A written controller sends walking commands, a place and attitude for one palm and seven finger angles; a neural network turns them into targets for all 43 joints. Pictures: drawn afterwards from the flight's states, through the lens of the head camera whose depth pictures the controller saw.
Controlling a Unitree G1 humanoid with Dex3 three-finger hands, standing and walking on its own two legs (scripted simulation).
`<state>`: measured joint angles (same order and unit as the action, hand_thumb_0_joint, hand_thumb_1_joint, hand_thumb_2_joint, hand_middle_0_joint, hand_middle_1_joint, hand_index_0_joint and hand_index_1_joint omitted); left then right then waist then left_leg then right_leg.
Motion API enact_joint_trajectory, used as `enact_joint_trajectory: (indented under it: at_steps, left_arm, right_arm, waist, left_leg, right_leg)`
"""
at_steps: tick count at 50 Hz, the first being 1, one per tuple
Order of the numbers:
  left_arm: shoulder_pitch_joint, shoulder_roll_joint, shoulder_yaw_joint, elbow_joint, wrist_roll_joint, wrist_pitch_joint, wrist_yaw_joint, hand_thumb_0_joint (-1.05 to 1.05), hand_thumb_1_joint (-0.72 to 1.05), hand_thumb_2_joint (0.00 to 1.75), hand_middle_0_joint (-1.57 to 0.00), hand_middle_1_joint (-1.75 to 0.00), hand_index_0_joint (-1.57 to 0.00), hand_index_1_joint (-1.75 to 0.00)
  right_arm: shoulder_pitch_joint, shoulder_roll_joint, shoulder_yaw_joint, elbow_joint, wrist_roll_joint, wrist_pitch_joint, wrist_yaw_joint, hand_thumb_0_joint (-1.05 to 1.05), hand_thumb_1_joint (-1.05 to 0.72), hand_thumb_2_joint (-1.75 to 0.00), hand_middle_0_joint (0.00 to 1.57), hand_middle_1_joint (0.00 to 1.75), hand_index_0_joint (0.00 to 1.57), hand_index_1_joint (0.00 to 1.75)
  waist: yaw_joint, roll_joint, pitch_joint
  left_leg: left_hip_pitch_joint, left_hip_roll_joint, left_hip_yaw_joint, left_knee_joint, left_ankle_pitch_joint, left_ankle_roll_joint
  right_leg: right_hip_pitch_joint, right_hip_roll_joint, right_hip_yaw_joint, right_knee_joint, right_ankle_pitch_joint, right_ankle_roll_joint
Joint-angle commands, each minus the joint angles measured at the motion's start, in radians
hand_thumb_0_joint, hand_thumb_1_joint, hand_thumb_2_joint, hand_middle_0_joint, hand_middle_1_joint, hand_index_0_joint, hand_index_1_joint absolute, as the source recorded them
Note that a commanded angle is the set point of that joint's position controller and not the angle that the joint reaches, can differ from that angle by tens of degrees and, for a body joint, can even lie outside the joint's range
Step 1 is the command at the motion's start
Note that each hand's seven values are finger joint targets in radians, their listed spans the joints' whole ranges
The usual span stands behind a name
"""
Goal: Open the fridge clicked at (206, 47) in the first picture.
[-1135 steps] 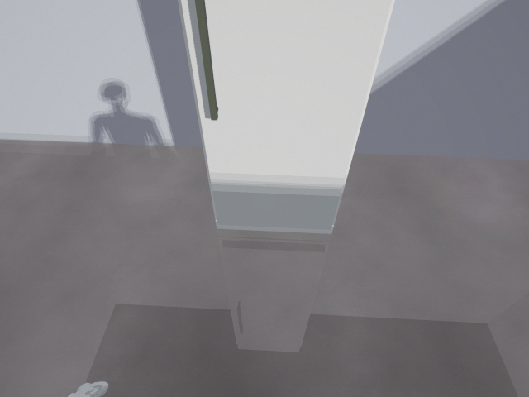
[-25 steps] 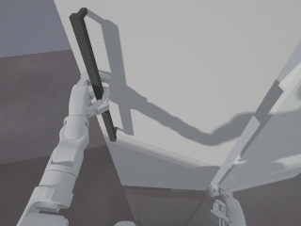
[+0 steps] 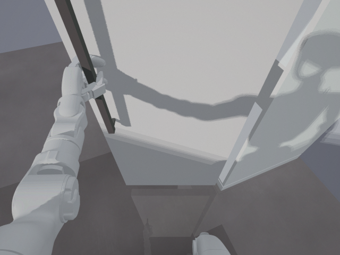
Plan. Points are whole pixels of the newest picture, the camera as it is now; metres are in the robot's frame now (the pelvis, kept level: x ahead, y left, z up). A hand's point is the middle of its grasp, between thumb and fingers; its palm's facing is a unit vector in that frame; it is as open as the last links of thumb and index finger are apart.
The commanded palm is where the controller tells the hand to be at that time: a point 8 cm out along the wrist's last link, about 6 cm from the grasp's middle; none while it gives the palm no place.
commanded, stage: stop walking and hold the door back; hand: left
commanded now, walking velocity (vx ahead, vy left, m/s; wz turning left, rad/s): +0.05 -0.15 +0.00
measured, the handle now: (95, 77) +0.51 +0.19 +0.12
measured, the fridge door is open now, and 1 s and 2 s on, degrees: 68 66 65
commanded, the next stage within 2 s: loosen the grip on the handle in 0.64 s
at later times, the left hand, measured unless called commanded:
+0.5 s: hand (101, 82) +0.49 +0.17 +0.13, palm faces +0.08 -0.99 -0.12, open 5.2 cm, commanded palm +0.46 +0.23 +0.12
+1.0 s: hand (97, 83) +0.48 +0.17 +0.14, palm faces +0.09 -0.98 -0.20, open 9.1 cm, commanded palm +0.45 +0.22 +0.13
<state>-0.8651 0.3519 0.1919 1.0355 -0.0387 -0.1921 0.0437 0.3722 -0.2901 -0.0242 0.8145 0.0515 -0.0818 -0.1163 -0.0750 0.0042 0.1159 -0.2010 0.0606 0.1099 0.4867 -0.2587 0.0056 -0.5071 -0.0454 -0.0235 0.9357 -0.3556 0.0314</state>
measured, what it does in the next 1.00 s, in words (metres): steps on the spot: right foot, then left foot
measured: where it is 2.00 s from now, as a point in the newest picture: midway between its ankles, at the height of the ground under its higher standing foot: outside the picture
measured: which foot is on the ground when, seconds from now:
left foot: down 0.00-0.14, up 0.16-0.38, down 0.40-1.00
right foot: up 0.00-0.10, down 0.12-1.00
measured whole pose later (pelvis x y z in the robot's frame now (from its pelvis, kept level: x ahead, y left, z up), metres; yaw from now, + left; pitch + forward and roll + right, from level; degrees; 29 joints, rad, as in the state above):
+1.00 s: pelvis +0.00 +0.02 -0.01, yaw -5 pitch +5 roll +0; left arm -0.79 0.41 0.30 0.98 0.06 -0.25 -0.02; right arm 0.31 -0.28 -0.02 0.68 0.00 -0.11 -0.02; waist -0.10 -0.01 -0.04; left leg -0.47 0.04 0.08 0.62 -0.24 0.01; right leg -0.44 -0.02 -0.02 0.65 -0.31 0.00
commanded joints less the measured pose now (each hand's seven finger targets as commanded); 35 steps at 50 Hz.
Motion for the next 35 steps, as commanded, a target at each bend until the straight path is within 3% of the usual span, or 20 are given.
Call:
enact_joint_trajectory:
  at_steps: [1,3,5,6,7,8,9,10,11,13,17,19,21,23,25,28,31,32,33,35]
  left_arm:
    - [-0.506,0.290,0.056,-0.168,0.013,-0.043,0.010,0.00,0.90,0.90,-0.45,-1.40,-0.45,-1.40]
    - [-0.515,0.241,0.014,-0.181,0.015,-0.046,-0.004,0.00,0.90,0.90,-0.45,-1.40,-0.45,-1.40]
    - [-0.462,0.326,0.073,-0.154,0.028,-0.044,-0.002,0.00,0.90,0.90,-0.45,-1.40,-0.45,-1.40]
    - [-0.420,0.377,0.105,-0.140,0.039,-0.039,0.007,0.00,0.90,0.90,-0.45,-1.40,-0.45,-1.40]
    - [-0.415,0.438,0.151,-0.158,0.045,-0.034,0.017,0.00,0.90,0.90,-0.45,-1.40,-0.45,-1.40]
    - [-0.345,0.469,0.190,-0.155,0.049,-0.016,0.021,0.00,0.90,0.90,-0.45,-1.40,-0.45,-1.40]
    - [-0.302,0.450,0.186,-0.159,0.041,0.001,0.015,0.00,0.90,0.90,-0.45,-1.40,-0.45,-1.40]
    - [-0.290,0.393,0.141,-0.178,0.021,0.009,0.010,0.00,0.90,0.90,-0.45,-1.40,-0.45,-1.40]
    - [-0.321,0.454,0.209,-0.232,0.025,-0.006,0.020,0.00,0.90,0.90,-0.45,-1.40,-0.45,-1.40]
    - [-0.291,0.462,0.234,-0.234,0.024,-0.024,0.024,0.00,0.90,0.90,-0.45,-1.40,-0.45,-1.40]
    - [-0.302,0.371,0.161,-0.318,0.018,-0.044,0.019,0.00,0.90,0.90,-0.45,-1.40,-0.45,-1.40]
    - [-0.300,0.365,0.158,-0.357,0.016,-0.055,0.020,0.00,0.90,0.90,-0.45,-1.40,-0.45,-1.40]
    - [-0.312,0.297,0.109,-0.410,0.007,-0.064,0.013,0.00,0.90,0.90,-0.45,-1.40,-0.45,-1.40]
    - [-0.313,0.170,0.015,-0.415,-0.006,-0.063,-0.002,0.00,0.90,0.90,-0.45,-1.40,-0.45,-1.40]
    - [-0.361,0.264,0.063,-0.498,0.016,-0.081,0.007,0.00,0.90,0.90,-0.45,-1.40,-0.45,-1.40]
    - [-0.261,0.199,0.027,-0.514,0.018,-0.068,0.000,0.00,0.90,0.90,-0.45,-1.40,-0.45,-1.40]
    - [-0.241,0.222,0.027,-0.497,0.017,-0.041,0.003,0.00,0.90,0.90,-0.45,-1.40,-0.45,-1.40]
    - [-0.224,0.242,0.046,-0.472,0.023,-0.036,0.009,0.00,0.90,0.90,-0.45,-1.40,-0.45,-1.40]
    - [-0.212,0.276,0.075,-0.469,0.012,-0.029,0.014,0.00,0.90,0.90,-0.45,-1.40,-0.45,-1.40]
    - [-0.237,0.291,0.080,-0.447,0.003,-0.026,0.018,0.00,0.90,0.90,-0.45,-1.40,-0.45,-1.40]
  right_arm:
    - [-0.037,-0.162,-0.020,-0.109,-0.004,-0.029,-0.006,0.00,-0.90,-0.90,0.20,0.30,0.20,0.30]
    - [-0.029,-0.149,-0.007,-0.118,-0.008,-0.032,-0.001,0.00,-0.90,-0.90,0.20,0.30,0.20,0.30]
    - [-0.031,-0.155,-0.008,-0.118,-0.008,-0.026,0.005,0.00,-0.90,-0.90,0.20,0.30,0.20,0.30]
    - [-0.024,-0.139,-0.015,-0.127,-0.006,-0.018,0.012,0.00,-0.90,-0.90,0.20,0.30,0.20,0.30]
    - [-0.044,-0.118,-0.022,-0.145,-0.008,-0.013,0.011,0.00,-0.90,-0.90,0.20,0.30,0.20,0.30]
    - [-0.047,-0.119,-0.029,-0.155,-0.008,-0.021,0.009,0.00,-0.90,-0.90,0.20,0.30,0.20,0.30]
    - [-0.035,-0.110,-0.022,-0.152,-0.003,-0.025,0.021,0.00,-0.90,-0.90,0.20,0.30,0.20,0.30]
    - [-0.076,-0.107,-0.012,-0.153,0.001,-0.028,0.021,0.00,-0.90,-0.90,0.20,0.30,0.20,0.30]
    - [-0.087,-0.100,0.005,-0.160,-0.005,-0.030,0.016,0.00,-0.90,-0.90,0.20,0.30,0.20,0.30]
    - [-0.100,-0.097,0.019,-0.159,-0.017,-0.029,0.006,0.00,-0.90,-0.90,0.20,0.30,0.20,0.30]
    - [-0.115,-0.101,0.021,-0.170,-0.035,-0.036,-0.002,0.00,-0.90,-0.90,0.20,0.30,0.20,0.30]
    - [-0.115,-0.118,0.004,-0.176,-0.034,-0.038,0.000,0.00,-0.90,-0.90,0.20,0.30,0.20,0.30]
    - [-0.139,-0.149,-0.007,-0.199,-0.027,-0.035,0.005,0.00,-0.90,-0.90,0.20,0.30,0.20,0.30]
    - [-0.164,-0.110,0.005,-0.218,-0.027,-0.038,0.015,0.00,-0.90,-0.90,0.20,0.30,0.20,0.30]
    - [-0.142,-0.114,-0.001,-0.211,-0.037,-0.044,0.017,0.00,-0.90,-0.90,0.20,0.30,0.20,0.30]
    - [-0.129,-0.120,-0.012,-0.220,-0.028,-0.038,0.031,0.00,-0.90,-0.90,0.20,0.30,0.20,0.30]
    - [-0.134,-0.109,-0.008,-0.232,-0.021,-0.028,0.021,0.00,-0.90,-0.90,0.20,0.30,0.20,0.30]
    - [-0.125,-0.104,-0.006,-0.227,-0.022,-0.026,0.018,0.00,-0.90,-0.90,0.20,0.30,0.20,0.30]
    - [-0.121,-0.111,-0.009,-0.228,-0.013,-0.019,0.016,0.00,-0.90,-0.90,0.20,0.30,0.20,0.30]
    - [-0.148,-0.103,-0.004,-0.222,-0.011,-0.007,0.002,0.00,-0.90,-0.90,0.20,0.30,0.20,0.30]
  waist:
    - [0.066,0.130,-0.312]
    - [0.060,0.189,-0.344]
    - [0.064,0.145,-0.395]
    - [0.058,-0.009,-0.442]
    - [0.065,-0.178,-0.445]
    - [0.079,-0.159,-0.414]
    - [0.065,-0.208,-0.432]
    - [0.068,-0.194,-0.394]
    - [0.065,-0.211,-0.391]
    - [0.065,-0.218,-0.368]
    - [0.054,-0.153,-0.350]
    - [0.048,-0.094,-0.356]
    - [0.071,0.133,-0.351]
    - [0.063,0.241,-0.308]
    - [0.070,0.271,-0.332]
    - [0.072,0.173,-0.421]
    - [0.048,0.030,-0.462]
    - [0.045,0.024,-0.452]
    - [0.053,-0.080,-0.484]
    - [0.062,-0.136,-0.455]
  left_leg:
    - [0.139,0.218,-0.142,-0.081,0.321,0.133]
    - [0.139,0.201,-0.099,0.004,0.422,0.096]
    - [-0.012,0.160,-0.060,0.159,0.412,0.049]
    - [-0.165,0.101,-0.011,0.306,0.292,0.013]
    - [-0.333,0.000,-0.013,0.472,-0.128,-0.025]
    - [-0.397,0.000,-0.090,0.591,-0.308,-0.027]
    - [-0.371,0.020,-0.144,0.601,-0.297,-0.029]
    - [-0.362,0.026,-0.147,0.569,-0.290,-0.030]
    - [-0.360,0.034,-0.131,0.545,-0.255,-0.030]
    - [-0.253,0.011,-0.087,0.444,-0.185,-0.025]
    - [-0.042,-0.025,-0.030,0.159,0.023,-0.028]
    - [0.067,-0.002,-0.058,0.014,0.140,-0.023]
    - [0.075,0.159,-0.258,-0.098,0.244,0.048]
    - [0.020,0.249,-0.353,-0.149,0.315,0.123]
    - [0.083,0.248,-0.326,-0.101,0.501,0.127]
    - [0.177,0.177,-0.199,0.073,0.612,0.069]
    - [0.031,0.083,-0.102,0.106,0.424,-0.007]
    - [0.006,0.069,-0.091,0.086,0.384,-0.017]
    - [-0.005,0.063,-0.092,0.111,0.366,-0.021]
    - [-0.035,0.043,-0.096,0.101,0.212,-0.017]
  right_leg:
    - [0.114,0.025,-0.070,-0.233,0.013,-0.007]
    - [0.230,0.063,-0.101,-0.391,0.066,-0.018]
    - [0.474,0.013,-0.023,-0.509,0.204,-0.045]
    - [0.631,-0.115,0.136,-0.507,0.368,-0.102]
    - [0.714,-0.280,0.355,-0.527,0.614,-0.199]
    - [0.703,-0.357,0.371,-0.539,0.728,-0.243]
    - [0.670,-0.326,0.304,-0.532,0.631,-0.208]
    - [0.620,-0.311,0.284,-0.529,0.587,-0.205]
    - [0.615,-0.292,0.224,-0.520,0.570,-0.203]
    - [0.476,-0.232,0.133,-0.545,0.455,-0.176]
    - [0.329,-0.149,0.058,-0.539,0.248,-0.124]
    - [0.284,-0.116,0.050,-0.494,0.203,-0.084]
    - [0.232,0.008,0.000,-0.374,0.083,-0.025]
    - [0.222,0.055,-0.013,-0.246,0.003,-0.015]
    - [0.202,0.033,0.008,-0.240,-0.063,-0.018]
    - [0.294,0.028,0.009,-0.461,0.155,-0.028]
    - [0.469,-0.087,0.102,-0.458,0.637,-0.054]
    - [0.479,-0.102,0.082,-0.444,0.681,-0.053]
    - [0.505,-0.111,0.104,-0.429,0.716,-0.059]
    - [0.497,-0.124,0.113,-0.451,0.699,-0.059]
